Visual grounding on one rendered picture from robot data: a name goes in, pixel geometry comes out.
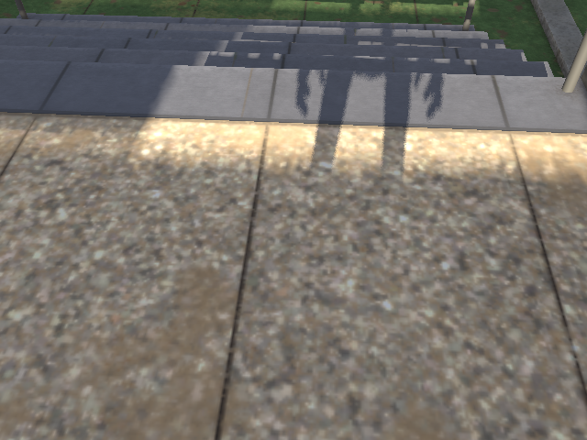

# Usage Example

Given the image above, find stairs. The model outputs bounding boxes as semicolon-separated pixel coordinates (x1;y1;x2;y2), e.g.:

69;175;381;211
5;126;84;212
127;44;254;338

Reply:
0;13;554;77

